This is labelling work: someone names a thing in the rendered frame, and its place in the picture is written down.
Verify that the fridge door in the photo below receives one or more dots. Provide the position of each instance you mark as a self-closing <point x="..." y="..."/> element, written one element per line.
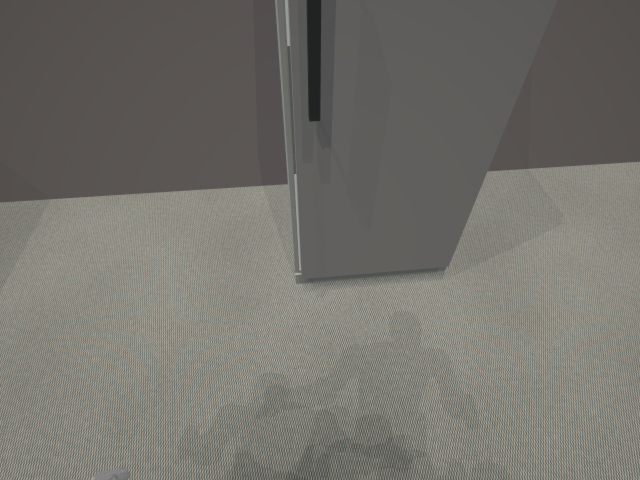
<point x="415" y="97"/>

